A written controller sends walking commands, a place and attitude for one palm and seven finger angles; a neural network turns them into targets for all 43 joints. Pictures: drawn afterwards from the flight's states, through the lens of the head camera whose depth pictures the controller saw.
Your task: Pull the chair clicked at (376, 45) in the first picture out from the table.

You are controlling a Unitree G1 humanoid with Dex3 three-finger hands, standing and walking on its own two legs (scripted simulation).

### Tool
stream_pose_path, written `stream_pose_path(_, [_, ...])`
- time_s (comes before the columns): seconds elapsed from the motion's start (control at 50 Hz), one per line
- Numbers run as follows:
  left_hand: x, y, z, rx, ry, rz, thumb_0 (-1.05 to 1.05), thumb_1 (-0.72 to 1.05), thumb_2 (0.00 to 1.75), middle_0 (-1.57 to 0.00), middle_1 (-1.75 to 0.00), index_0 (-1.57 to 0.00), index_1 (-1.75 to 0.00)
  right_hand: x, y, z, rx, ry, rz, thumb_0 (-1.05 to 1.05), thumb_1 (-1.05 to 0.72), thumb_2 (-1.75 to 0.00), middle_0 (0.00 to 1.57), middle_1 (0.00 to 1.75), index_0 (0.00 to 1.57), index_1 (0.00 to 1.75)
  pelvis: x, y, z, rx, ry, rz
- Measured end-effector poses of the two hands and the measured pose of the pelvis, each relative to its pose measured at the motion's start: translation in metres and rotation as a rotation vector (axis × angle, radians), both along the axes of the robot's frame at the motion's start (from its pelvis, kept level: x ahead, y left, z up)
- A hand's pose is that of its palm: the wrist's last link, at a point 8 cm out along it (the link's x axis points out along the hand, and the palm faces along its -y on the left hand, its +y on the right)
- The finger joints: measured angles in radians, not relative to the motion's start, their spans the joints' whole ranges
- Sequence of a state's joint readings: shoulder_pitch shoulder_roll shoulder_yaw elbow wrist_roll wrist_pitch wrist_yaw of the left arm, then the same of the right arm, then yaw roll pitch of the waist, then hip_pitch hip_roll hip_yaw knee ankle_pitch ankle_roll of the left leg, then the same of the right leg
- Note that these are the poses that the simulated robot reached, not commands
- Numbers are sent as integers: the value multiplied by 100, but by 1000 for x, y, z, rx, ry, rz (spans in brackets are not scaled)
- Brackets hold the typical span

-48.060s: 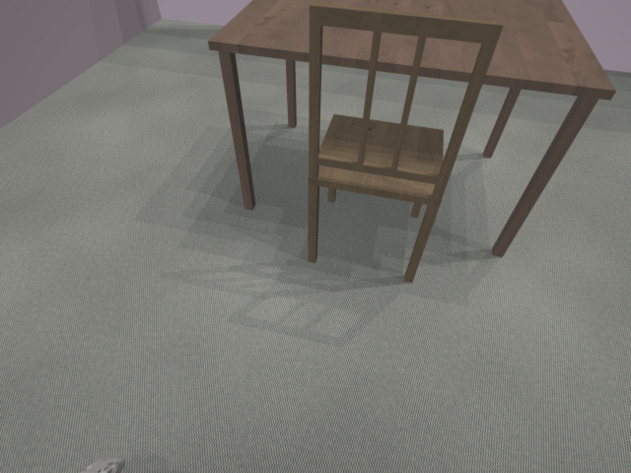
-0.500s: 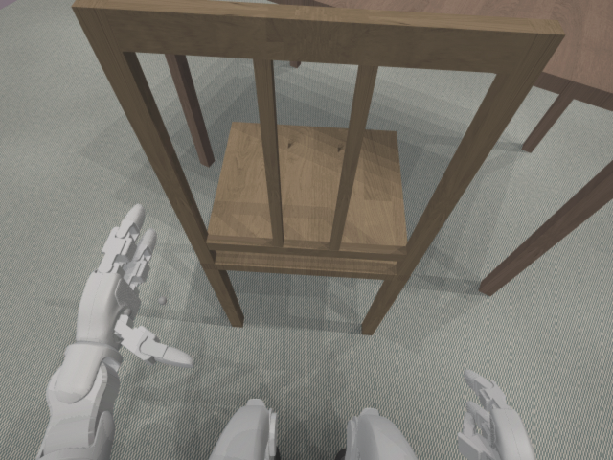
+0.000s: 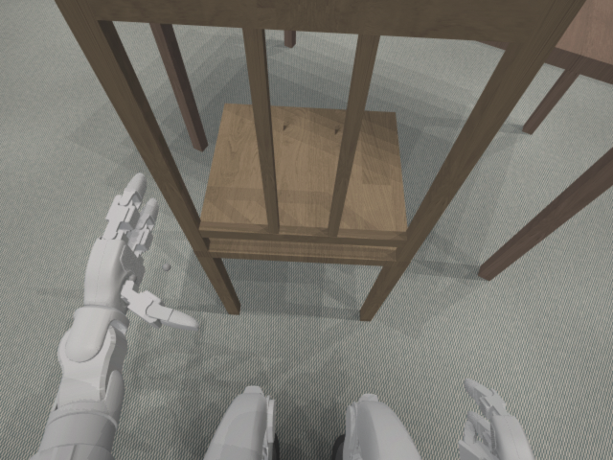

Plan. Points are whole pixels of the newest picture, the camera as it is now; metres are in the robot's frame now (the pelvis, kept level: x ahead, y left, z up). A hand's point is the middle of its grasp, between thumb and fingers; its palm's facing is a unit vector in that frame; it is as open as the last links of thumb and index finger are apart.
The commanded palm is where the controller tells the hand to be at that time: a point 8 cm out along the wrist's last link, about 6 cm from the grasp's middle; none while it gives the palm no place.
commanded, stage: aim the fingers beside a spindle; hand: left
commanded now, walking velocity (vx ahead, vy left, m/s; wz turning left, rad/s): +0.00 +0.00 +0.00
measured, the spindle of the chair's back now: (267, 160) +0.48 +0.08 +0.06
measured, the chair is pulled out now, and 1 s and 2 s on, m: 0.18 0.18 0.13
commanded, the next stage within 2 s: push the fingers through the gap in 0.60 s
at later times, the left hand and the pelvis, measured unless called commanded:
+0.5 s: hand (167, 268) +0.34 +0.19 +0.02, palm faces -0.02 -1.00 -0.04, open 16.9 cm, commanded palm +0.32 +0.24 +0.02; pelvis +0.00 +0.00 +0.00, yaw +0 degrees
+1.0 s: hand (169, 252) +0.36 +0.19 +0.02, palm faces -0.01 -1.00 -0.04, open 16.9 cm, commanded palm +0.35 +0.24 +0.02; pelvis +0.00 +0.00 +0.00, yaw +0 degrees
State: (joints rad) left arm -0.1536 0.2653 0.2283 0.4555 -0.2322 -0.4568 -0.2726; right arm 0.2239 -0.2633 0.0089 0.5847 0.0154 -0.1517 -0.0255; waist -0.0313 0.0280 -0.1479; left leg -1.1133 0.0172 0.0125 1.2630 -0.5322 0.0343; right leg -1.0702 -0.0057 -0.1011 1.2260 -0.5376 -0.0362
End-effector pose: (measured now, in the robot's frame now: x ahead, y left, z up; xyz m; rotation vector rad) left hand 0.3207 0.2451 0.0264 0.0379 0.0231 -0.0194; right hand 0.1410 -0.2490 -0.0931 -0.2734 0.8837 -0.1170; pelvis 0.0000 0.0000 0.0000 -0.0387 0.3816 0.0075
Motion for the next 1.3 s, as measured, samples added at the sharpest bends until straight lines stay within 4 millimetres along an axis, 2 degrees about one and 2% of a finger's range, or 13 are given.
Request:
stream_pose_path(0.22, [0, 0, -3, 8, 4, 14, -1, -50, 30, -6, -8, -6, -8, -4, -1, -3, 5, 16, -12, 1, -90, -90, 20, 30, 20, 30, 0, 0, -1, 2, 5, -6])
stream_pose_path(0.34, [-1, 5, -5, 6, 11, 23, -1, -50, 30, -6, -8, -6, -8, -2, 0, -3, 2, 15, -6, 1, -90, -90, 20, 30, 20, 30, -1, 0, -2, -1, 6, -2])
stream_pose_path(0.54, [-1, -2, -3, -2, 0, 0, -1, -50, 30, -6, -8, -6, -8, 4, 1, 0, 0, -1, 0, 1, -90, -90, 20, 30, 20, 30, 0, 1, -1, -2, 5, -1])
stream_pose_path(0.76, [-5, 2, -3, 4, 0, 12, -1, -50, 30, -6, -8, -6, -8, 6, 4, 0, 4, -2, 7, 1, -90, -90, 20, 30, 20, 30, 1, 1, -1, -4, 3, -1])
stream_pose_path(0.98, [21, 2, -6, 0, -6, 9, -1, -50, 30, -6, -8, -6, -9, -2, 1, -6, -10, 27, -3, 1, -90, -90, 20, 30, 20, 30, -1, 1, -5, -7, 15, -1])
stream_pose_path(1.3, [41, 11, -8, 5, -17, 38, -1, -50, 30, -6, -8, -10, -11, -36, -6, -14, -34, 132, -24, 1, -90, -90, 20, 30, 20, 30, -8, 2, -7, -15, 20, 7])
